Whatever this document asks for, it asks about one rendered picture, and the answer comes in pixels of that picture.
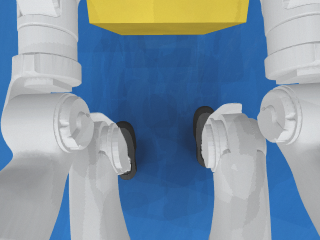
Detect robot left foot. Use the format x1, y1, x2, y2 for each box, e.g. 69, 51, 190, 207
116, 121, 137, 180

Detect left robot upper arm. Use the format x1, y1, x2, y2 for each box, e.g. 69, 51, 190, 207
0, 92, 94, 240

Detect right robot forearm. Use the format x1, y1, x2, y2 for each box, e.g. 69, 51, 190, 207
260, 0, 320, 85

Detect right robot shin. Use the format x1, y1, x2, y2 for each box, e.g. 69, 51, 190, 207
201, 103, 267, 158

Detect left robot forearm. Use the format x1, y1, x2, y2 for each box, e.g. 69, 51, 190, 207
0, 0, 82, 136

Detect carton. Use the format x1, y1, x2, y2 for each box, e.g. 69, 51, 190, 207
86, 0, 249, 35

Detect right robot upper arm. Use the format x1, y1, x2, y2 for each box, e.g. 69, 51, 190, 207
257, 82, 320, 236

